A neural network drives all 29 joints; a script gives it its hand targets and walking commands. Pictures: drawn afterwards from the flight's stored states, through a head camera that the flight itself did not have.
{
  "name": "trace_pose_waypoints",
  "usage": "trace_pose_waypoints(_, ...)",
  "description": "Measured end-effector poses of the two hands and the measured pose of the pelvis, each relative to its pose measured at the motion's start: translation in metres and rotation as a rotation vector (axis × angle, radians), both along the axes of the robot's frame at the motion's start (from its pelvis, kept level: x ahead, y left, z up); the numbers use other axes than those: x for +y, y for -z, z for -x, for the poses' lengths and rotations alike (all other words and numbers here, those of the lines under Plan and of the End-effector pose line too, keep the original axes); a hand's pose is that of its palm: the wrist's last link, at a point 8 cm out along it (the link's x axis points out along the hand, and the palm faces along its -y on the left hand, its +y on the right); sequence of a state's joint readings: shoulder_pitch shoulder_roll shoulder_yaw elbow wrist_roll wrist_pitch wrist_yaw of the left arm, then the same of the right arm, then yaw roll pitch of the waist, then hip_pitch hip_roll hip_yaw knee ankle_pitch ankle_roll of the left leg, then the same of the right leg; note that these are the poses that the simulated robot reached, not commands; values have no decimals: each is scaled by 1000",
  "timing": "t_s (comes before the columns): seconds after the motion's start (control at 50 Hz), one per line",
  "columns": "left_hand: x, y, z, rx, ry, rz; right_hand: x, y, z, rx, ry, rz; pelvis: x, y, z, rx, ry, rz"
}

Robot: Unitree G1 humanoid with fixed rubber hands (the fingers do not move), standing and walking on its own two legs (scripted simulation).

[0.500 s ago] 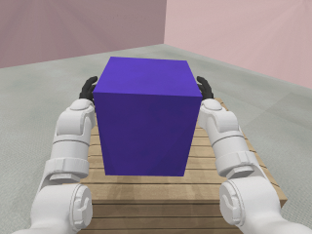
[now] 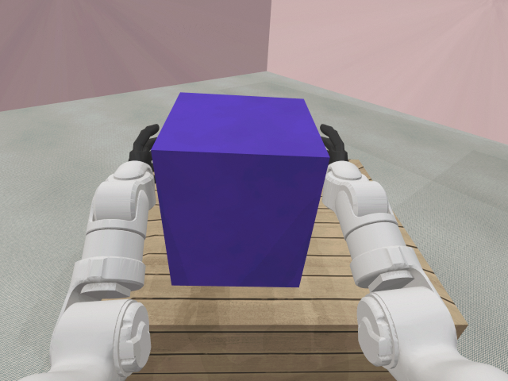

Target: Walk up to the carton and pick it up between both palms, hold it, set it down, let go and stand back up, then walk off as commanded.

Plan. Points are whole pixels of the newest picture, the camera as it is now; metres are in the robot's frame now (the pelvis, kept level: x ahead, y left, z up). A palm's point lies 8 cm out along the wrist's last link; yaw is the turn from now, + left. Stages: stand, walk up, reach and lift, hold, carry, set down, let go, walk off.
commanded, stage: hold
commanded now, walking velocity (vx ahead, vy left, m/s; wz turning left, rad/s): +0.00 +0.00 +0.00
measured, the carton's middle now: (239, 189) +0.39 +0.04 +0.19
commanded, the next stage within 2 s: none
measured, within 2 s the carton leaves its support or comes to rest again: neither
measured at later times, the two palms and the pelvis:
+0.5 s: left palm (141, 171) +0.36 +0.18 +0.23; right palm (335, 170) +0.38 -0.12 +0.24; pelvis +0.00 +0.00 +0.00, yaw +0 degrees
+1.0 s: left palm (141, 171) +0.36 +0.18 +0.23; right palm (335, 170) +0.38 -0.12 +0.24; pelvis +0.00 +0.00 +0.00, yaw +0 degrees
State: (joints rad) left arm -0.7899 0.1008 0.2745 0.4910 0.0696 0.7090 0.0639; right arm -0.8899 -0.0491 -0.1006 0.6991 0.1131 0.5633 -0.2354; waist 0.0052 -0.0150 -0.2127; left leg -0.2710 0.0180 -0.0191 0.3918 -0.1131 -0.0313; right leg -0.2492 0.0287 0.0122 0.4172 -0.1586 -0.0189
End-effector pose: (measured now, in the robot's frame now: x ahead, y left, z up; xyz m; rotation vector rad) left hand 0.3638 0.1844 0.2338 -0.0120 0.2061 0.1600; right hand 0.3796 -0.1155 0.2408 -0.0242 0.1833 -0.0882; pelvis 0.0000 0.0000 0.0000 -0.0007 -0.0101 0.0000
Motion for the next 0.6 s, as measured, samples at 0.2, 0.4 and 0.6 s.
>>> trace_pose_waypoints(0.2,0,0,0,0,0,0,0,0,0,0,0,0,0,0,0,0,0,0)
trace_pose_waypoints(0.4,0,0,1,-1,1,0,0,0,1,-1,1,0,0,0,0,-1,0,0)
trace_pose_waypoints(0.6,0,-1,2,-2,1,1,0,-1,2,-2,1,1,0,0,1,-3,0,0)
